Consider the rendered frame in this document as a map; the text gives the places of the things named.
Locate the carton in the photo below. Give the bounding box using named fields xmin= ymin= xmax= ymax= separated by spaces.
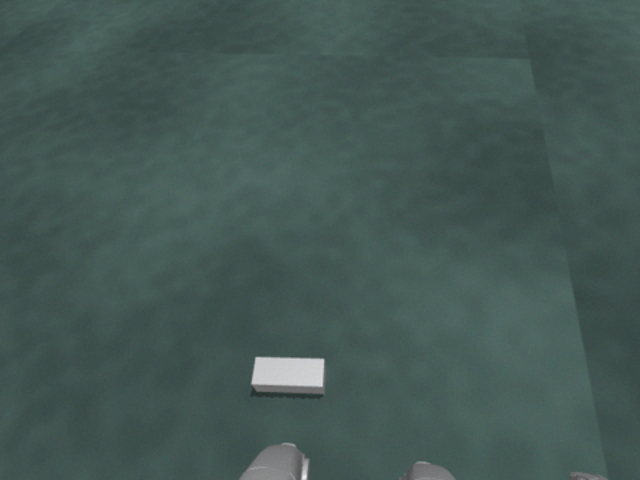
xmin=251 ymin=357 xmax=326 ymax=394

